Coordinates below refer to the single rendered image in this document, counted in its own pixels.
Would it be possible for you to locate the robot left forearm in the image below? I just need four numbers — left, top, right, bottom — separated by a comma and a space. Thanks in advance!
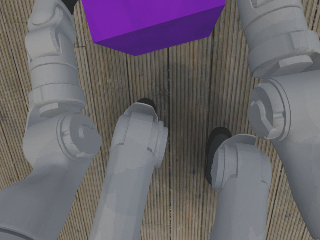
25, 0, 87, 133

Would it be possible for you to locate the right robot upper arm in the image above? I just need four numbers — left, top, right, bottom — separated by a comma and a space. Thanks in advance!
247, 70, 320, 240

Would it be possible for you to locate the robot left hand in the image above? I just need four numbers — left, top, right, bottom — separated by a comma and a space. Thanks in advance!
61, 0, 78, 16

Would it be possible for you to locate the left robot upper arm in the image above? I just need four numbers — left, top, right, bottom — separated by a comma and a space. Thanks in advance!
0, 111, 102, 240

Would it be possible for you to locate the carton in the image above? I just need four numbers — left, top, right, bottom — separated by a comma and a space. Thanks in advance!
81, 0, 226, 56

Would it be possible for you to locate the robot right forearm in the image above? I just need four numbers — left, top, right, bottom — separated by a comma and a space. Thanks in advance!
235, 0, 320, 80

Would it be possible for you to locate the robot right shin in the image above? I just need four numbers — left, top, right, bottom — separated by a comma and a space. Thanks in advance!
211, 134, 272, 190

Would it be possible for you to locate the left robot thigh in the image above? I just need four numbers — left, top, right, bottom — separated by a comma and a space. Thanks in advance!
88, 112, 168, 240

